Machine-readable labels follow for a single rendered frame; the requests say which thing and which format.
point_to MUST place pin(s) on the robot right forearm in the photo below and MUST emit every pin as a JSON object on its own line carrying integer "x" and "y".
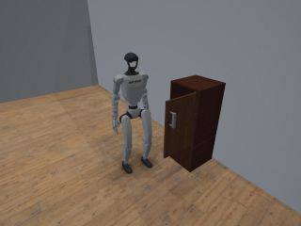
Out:
{"x": 115, "y": 108}

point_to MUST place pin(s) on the robot left upper arm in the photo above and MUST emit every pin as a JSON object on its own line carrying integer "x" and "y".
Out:
{"x": 145, "y": 80}

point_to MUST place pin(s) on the cupboard door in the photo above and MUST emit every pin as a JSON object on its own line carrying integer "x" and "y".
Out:
{"x": 179, "y": 138}

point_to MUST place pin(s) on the handle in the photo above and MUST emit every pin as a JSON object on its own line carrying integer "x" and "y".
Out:
{"x": 173, "y": 122}

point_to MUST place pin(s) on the robot right upper arm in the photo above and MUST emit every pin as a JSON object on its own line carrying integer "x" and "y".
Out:
{"x": 117, "y": 81}

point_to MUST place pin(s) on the robot head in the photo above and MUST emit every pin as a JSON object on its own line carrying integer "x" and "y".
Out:
{"x": 131, "y": 57}

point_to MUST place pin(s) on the right robot hand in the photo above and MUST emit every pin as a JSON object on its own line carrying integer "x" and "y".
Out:
{"x": 115, "y": 124}

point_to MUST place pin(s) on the robot left forearm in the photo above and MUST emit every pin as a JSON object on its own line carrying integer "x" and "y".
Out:
{"x": 145, "y": 100}

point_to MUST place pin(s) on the robot left foot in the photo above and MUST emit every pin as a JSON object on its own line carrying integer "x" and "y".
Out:
{"x": 146, "y": 162}

